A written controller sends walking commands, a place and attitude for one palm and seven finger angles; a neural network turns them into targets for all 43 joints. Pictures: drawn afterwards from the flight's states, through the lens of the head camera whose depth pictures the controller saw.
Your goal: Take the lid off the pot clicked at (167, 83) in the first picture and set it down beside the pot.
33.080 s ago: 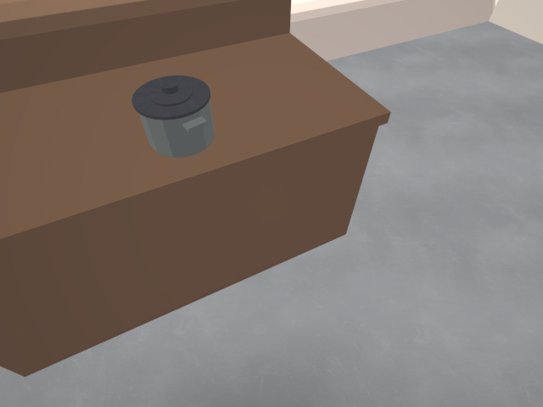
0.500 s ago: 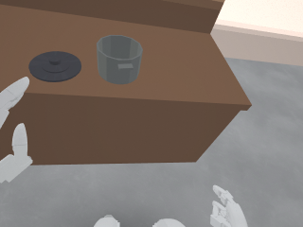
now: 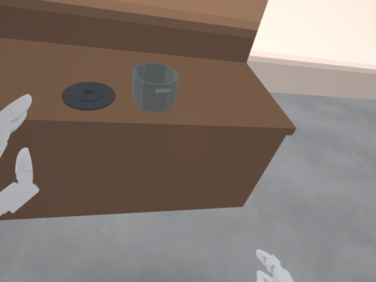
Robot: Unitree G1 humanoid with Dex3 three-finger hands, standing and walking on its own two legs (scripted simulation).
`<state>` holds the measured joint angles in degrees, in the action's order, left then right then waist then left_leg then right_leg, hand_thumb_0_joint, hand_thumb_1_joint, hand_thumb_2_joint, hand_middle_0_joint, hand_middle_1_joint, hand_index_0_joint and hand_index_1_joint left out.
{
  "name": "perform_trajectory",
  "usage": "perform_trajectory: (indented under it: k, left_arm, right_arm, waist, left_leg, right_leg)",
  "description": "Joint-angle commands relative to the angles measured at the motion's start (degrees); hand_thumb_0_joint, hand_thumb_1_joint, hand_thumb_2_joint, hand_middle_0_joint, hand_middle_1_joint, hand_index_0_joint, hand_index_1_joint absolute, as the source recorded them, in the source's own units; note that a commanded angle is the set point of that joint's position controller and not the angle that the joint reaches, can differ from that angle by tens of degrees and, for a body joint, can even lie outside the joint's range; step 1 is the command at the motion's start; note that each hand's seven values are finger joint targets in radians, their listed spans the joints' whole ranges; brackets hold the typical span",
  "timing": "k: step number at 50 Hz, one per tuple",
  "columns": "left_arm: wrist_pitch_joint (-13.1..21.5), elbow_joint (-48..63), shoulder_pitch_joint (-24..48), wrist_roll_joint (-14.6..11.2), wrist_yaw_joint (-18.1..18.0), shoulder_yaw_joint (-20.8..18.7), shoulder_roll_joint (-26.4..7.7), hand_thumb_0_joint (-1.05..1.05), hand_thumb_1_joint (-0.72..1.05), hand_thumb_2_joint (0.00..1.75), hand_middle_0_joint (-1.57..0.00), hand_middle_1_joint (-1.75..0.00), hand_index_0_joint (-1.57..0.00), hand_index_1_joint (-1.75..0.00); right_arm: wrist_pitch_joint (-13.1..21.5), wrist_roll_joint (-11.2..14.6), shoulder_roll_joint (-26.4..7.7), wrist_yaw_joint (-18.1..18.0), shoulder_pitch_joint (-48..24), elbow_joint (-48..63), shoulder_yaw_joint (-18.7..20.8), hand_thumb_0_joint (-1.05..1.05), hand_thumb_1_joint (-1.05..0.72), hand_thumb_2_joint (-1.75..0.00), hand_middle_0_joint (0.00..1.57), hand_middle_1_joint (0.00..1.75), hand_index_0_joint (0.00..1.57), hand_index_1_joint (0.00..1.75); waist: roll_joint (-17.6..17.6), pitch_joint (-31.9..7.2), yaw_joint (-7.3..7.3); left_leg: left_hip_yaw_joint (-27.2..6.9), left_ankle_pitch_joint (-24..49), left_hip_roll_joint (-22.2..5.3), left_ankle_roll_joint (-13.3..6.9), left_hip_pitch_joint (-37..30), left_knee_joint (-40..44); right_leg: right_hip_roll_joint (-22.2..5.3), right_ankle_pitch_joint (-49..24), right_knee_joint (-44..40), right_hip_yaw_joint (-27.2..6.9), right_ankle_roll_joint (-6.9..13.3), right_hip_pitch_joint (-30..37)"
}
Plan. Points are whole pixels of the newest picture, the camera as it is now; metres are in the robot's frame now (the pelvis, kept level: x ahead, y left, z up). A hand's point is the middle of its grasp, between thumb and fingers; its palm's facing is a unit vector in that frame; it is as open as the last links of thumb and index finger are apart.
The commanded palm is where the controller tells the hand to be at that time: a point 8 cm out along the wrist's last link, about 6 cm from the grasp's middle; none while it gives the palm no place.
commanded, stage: stop stepping back and stand still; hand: left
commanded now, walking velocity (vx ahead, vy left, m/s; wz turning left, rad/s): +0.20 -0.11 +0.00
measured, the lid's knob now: (88, 89) +0.79 +0.37 -0.02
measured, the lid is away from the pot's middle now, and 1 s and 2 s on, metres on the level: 0.25 0.25 0.25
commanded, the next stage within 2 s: let the arm hang, fingers relaxed in 1.76 s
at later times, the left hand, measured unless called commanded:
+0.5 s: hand out of the picture +0.08 +0.14 -0.19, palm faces -0.13 -0.99 -0.02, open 7.4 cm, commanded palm none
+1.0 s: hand out of the picture +0.10 +0.26 -0.16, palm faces +0.11 -0.97 -0.22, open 7.4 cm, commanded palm none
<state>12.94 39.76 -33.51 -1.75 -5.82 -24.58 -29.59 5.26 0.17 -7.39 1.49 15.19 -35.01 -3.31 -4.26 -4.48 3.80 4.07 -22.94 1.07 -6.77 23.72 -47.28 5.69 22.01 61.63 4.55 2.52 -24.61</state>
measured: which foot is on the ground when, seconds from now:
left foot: down 0.00-0.14, up 0.16-0.24, down 0.26-0.60, up 0.62-0.86, down 0.88-1.00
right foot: up 0.00-0.06, down 0.08-0.28, up 0.30-0.54, down 0.56-0.88, up 0.90-1.00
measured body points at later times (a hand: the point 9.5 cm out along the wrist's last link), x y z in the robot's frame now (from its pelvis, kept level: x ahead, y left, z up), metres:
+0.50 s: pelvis -0.06 +0.02 -0.03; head -0.02 +0.06 +0.41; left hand +0.09 +0.19 -0.18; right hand -0.12 -0.22 -0.15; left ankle -0.05 +0.09 -0.71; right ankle -0.10 -0.10 -0.65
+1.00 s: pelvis +0.02 +0.05 +0.01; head +0.06 +0.08 +0.46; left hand +0.10 +0.31 -0.14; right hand +0.15 -0.17 -0.11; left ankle -0.02 +0.14 -0.71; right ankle -0.03 -0.11 -0.66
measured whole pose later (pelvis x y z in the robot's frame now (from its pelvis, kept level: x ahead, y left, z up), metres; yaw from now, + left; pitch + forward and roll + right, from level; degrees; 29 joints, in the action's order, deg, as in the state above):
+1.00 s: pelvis +0.02 +0.05 +0.01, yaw +7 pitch +4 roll -2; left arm -3.3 -48.7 -10.8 1.2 -1.6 -2.7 -13.5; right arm 0.2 -2.2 -8.9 -2.0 12.2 -44.5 1.9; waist -1.4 0.3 2.0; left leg 0.7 -25.5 -0.2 -2.5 21.6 -42.7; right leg 0.3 31.9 56.6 -2.2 -1.8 -23.9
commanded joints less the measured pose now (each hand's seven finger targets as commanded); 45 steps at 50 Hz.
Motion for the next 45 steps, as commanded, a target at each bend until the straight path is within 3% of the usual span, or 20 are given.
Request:
perform_trajectory:
  k: [1,4,5,8,12,14,16,17,19,21,25,28,30,31,33,39,42,43,44,45]
  left_arm:
    - [0.81,4.39,2.38,-1.64,-0.36,-5.55,-4.87,0.00,0.90,0.90,-0.20,-0.30,-0.20,-0.30]
    - [0.47,4.49,5.61,-1.82,0.68,-4.90,-5.67,0.00,0.90,0.90,-0.20,-0.30,-0.20,-0.30]
    - [-10.44,-35.46,8.48,6.01,4.53,15.01,12.69,0.00,0.90,0.90,-0.20,-0.30,-0.20,-0.30]
    - [-15.14,-40.49,20.99,7.02,2.71,17.97,13.08,0.00,0.90,0.90,-0.20,-0.30,-0.20,-0.30]
    - [-14.80,-50.20,35.27,7.36,3.89,20.81,13.47,0.00,0.90,0.90,-0.20,-0.30,-0.20,-0.30]
    - [-15.02,-54.94,36.90,5.70,5.52,20.76,17.09,0.00,0.90,0.90,-0.20,-0.30,-0.20,-0.30]
    - [-16.47,-61.40,34.91,4.90,5.52,19.09,12.21,0.00,0.90,0.90,-0.20,-0.30,-0.20,-0.30]
    - [-16.55,-63.66,34.94,4.77,6.10,19.66,11.19,0.00,0.90,0.90,-0.20,-0.30,-0.20,-0.30]
    - [-16.59,-67.79,34.29,4.94,7.19,20.83,10.60,0.00,0.90,0.90,-0.20,-0.30,-0.20,-0.30]
    - [-16.47,-70.66,31.21,4.90,7.85,21.85,11.15,0.00,0.90,0.90,-0.20,-0.30,-0.20,-0.30]
    - [-15.39,-73.05,27.69,4.32,7.62,22.31,15.53,0.00,0.90,0.90,-0.20,-0.30,-0.20,-0.30]
    - [-15.05,-75.50,23.97,3.36,7.04,22.14,17.16,0.00,0.90,0.90,-0.20,-0.30,-0.20,-0.30]
    - [-13.06,-77.77,20.21,3.16,5.03,21.35,13.96,0.00,0.90,0.90,-0.20,-0.30,-0.20,-0.30]
    - [-11.80,-76.56,21.87,3.92,3.59,20.81,13.35,0.00,0.90,0.90,-0.20,-0.30,-0.20,-0.30]
    - [-10.72,-77.28,23.05,5.00,2.58,20.86,12.59,0.00,0.90,0.90,-0.20,-0.30,-0.20,-0.30]
    - [-10.56,-82.54,19.85,5.19,1.85,18.86,10.55,0.00,0.90,0.90,-0.20,-0.30,-0.20,-0.30]
    - [-11.45,-83.35,22.32,2.96,3.40,19.37,9.11,0.00,0.90,0.90,-0.20,-0.30,-0.20,-0.30]
    - [-11.86,-81.73,20.52,2.09,4.27,20.14,11.67,0.00,0.90,0.90,-0.20,-0.30,-0.20,-0.30]
    - [-11.89,-80.89,24.09,1.45,4.29,21.33,13.84,0.00,0.90,0.90,-0.20,-0.30,-0.20,-0.30]
    - [-12.84,-79.64,26.33,1.96,4.23,21.28,13.25,0.00,0.90,0.90,-0.20,-0.30,-0.20,-0.30]
  right_arm:
    - [1.53,0.41,-9.66,-1.49,-5.59,9.30,3.82,0.00,-0.90,-0.90,0.20,0.30,0.20,0.30]
    - [1.82,0.55,-11.33,-2.73,-5.83,10.64,4.71,0.00,-0.90,-0.90,0.20,0.30,0.20,0.30]
    - [-0.43,-0.43,-17.23,-2.18,-2.14,4.72,6.71,0.00,-0.90,-0.90,0.20,0.30,0.20,0.30]
    - [-6.07,-1.37,-13.47,-2.21,5.11,5.86,8.77,0.00,-0.90,-0.90,0.20,0.30,0.20,0.30]
    - [-7.98,-3.88,-9.26,-1.64,12.63,3.36,7.34,0.00,-0.90,-0.90,0.20,0.30,0.20,0.30]
    - [-6.32,-5.66,-9.85,-3.35,13.95,0.64,7.05,0.00,-0.90,-0.90,0.20,0.30,0.20,0.30]
    - [-5.37,-4.80,-14.05,-5.10,4.94,3.13,6.68,0.00,-0.90,-0.90,0.20,0.30,0.20,0.30]
    - [-4.92,-4.53,-15.51,-5.26,2.29,4.28,6.82,0.00,-0.90,-0.90,0.20,0.30,0.20,0.30]
    - [-3.88,-4.38,-17.11,-5.91,2.24,1.71,7.70,0.00,-0.90,-0.90,0.20,0.30,0.20,0.30]
    - [-3.27,-4.15,-17.09,-6.25,4.57,-1.21,7.61,0.00,-0.90,-0.90,0.20,0.30,0.20,0.30]
    - [-3.66,-4.57,-13.79,-6.35,12.39,-5.33,7.07,0.00,-0.90,-0.90,0.20,0.30,0.20,0.30]
    - [-5.10,-4.11,-11.91,-5.93,13.58,-6.26,6.83,0.00,-0.90,-0.90,0.20,0.30,0.20,0.30]
    - [-5.06,-2.65,-7.04,-4.77,14.82,-6.81,7.23,0.00,-0.90,-0.90,0.20,0.30,0.20,0.30]
    - [-4.69,-2.53,-8.05,-5.19,14.78,-6.52,7.85,0.00,-0.90,-0.90,0.20,0.30,0.20,0.30]
    - [-5.19,-3.18,-6.78,-4.32,9.25,-5.02,7.69,0.00,-0.90,-0.90,0.20,0.30,0.20,0.30]
    - [-5.26,-2.13,-6.50,-3.10,3.90,-3.71,7.66,0.00,-0.90,-0.90,0.20,0.30,0.20,0.30]
    - [-5.25,-1.50,-6.75,-2.79,15.16,-9.15,8.27,0.00,-0.90,-0.90,0.20,0.30,0.20,0.30]
    - [-4.91,-2.24,-11.79,-3.11,16.10,-9.75,9.34,0.00,-0.90,-0.90,0.20,0.30,0.20,0.30]
    - [-4.97,-2.02,-14.04,-3.35,12.75,-8.89,9.78,0.00,-0.90,-0.90,0.20,0.30,0.20,0.30]
    - [-5.07,-2.36,-14.97,-3.65,9.36,-8.17,10.01,0.00,-0.90,-0.90,0.20,0.30,0.20,0.30]
  waist:
    - [14.22,3.08,-1.46]
    - [8.92,1.94,-2.15]
    - [4.79,6.35,1.35]
    - [-16.20,1.91,2.81]
    - [9.21,12.12,7.91]
    - [22.49,13.26,5.67]
    - [15.84,3.86,0.15]
    - [7.62,6.30,-0.91]
    - [3.38,6.81,-1.78]
    - [12.72,2.07,-1.36]
    - [15.98,-4.70,1.26]
    - [10.98,0.41,-1.34]
    - [-7.20,0.78,-1.07]
    - [-5.00,-1.45,0.05]
    - [8.88,5.37,0.52]
    - [-3.65,4.98,-1.93]
    - [2.43,0.66,4.20]
    - [15.42,-2.43,3.34]
    - [17.53,0.18,2.25]
    - [6.63,3.20,1.26]
  left_leg:
    - [-17.03,-4.65,-11.54,6.87,4.42,21.41]
    - [-12.29,-6.92,-8.08,9.88,6.14,14.05]
    - [-18.55,-4.99,-8.93,2.00,5.85,-3.69]
    - [-9.81,-10.29,-4.04,2.00,3.64,-28.59]
    - [-8.42,-4.29,-5.47,2.94,-4.84,-2.61]
    - [-29.71,8.86,-11.63,-0.93,-0.61,21.43]
    - [-54.05,-9.46,-19.18,-4.55,4.91,25.89]
    - [-56.35,-18.62,-20.14,-6.05,10.48,26.27]
    - [-44.73,-18.54,-15.99,-5.62,11.90,21.26]
    - [-34.86,-13.43,-12.22,-4.26,6.35,16.84]
    - [-27.82,-0.31,-9.67,-3.92,-4.38,8.17]
    - [-20.66,-0.29,-6.90,-0.95,5.85,1.72]
    - [-4.43,-3.34,2.61,4.56,16.33,-19.51]
    - [-4.34,-10.46,1.88,6.03,19.69,-32.47]
    - [-10.21,-7.53,-2.83,6.46,21.78,-42.68]
    - [-5.28,-11.28,-5.31,6.39,18.72,-17.31]
    - [-1.98,10.57,-1.05,2.92,-10.96,13.64]
    - [-20.96,27.01,-15.37,-3.83,-20.97,15.93]
    - [-31.36,35.46,-21.68,-9.27,-14.44,22.70]
    - [-28.44,40.78,-20.87,-8.24,-12.65,21.75]
  right_leg:
    - [-0.73,1.24,-18.96,3.93,1.27,8.82]
    - [-2.11,-2.40,-32.60,4.98,3.59,17.41]
    - [-12.28,-13.31,-31.76,-1.00,2.48,4.96]
    - [-20.98,0.76,-26.79,-10.87,10.93,-6.81]
    - [-16.98,11.16,-10.26,-9.62,3.94,-24.39]
    - [-1.24,15.53,20.67,-0.93,-2.90,-24.48]
    - [-3.73,7.72,34.18,-10.15,-4.36,-22.56]
    - [-4.75,2.53,36.09,-11.63,-4.75,-22.68]
    - [-5.25,-0.39,30.03,-8.54,-5.18,-20.27]
    - [-4.78,2.49,18.66,-4.50,-4.97,-15.83]
    - [-1.71,6.41,-2.13,0.54,-3.81,-7.03]
    - [0.50,-0.47,-23.90,2.17,-2.11,9.57]
    - [-13.50,-19.17,-34.20,-14.67,6.61,22.85]
    - [-21.65,-34.70,-32.38,-29.83,12.44,22.95]
    - [-24.97,-21.71,-36.16,-31.94,15.33,11.92]
    - [-20.34,-41.29,-32.91,-16.92,9.74,20.45]
    - [-13.60,-52.89,-17.20,-7.90,2.18,10.34]
    - [-8.29,-29.45,-4.93,-3.41,-2.12,-2.45]
    - [-5.38,7.08,0.46,-6.44,-2.96,-4.51]
    - [-5.55,10.54,-0.46,-9.00,-3.47,-5.58]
